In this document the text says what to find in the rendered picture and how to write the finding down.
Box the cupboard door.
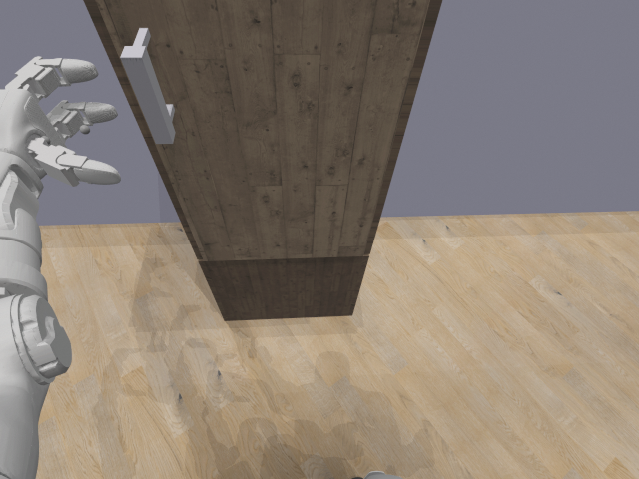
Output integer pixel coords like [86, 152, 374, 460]
[95, 0, 430, 261]

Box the robot left hand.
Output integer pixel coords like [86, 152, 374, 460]
[0, 56, 121, 187]

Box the robot left upper arm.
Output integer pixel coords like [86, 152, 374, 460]
[0, 294, 72, 479]

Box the left robot forearm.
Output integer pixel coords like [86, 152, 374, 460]
[0, 151, 48, 301]

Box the handle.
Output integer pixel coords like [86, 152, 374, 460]
[120, 28, 176, 144]

